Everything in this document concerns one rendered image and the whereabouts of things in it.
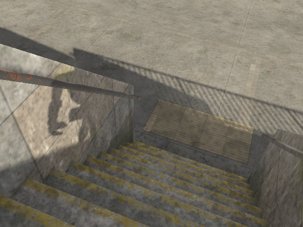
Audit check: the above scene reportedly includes stairs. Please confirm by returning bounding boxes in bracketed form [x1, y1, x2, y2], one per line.
[0, 140, 269, 227]

